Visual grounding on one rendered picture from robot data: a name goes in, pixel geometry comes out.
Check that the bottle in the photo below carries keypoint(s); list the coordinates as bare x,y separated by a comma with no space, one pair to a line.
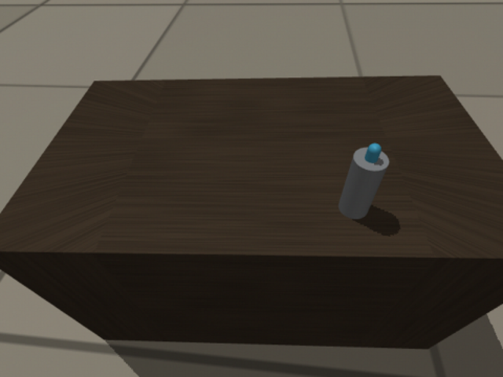
366,172

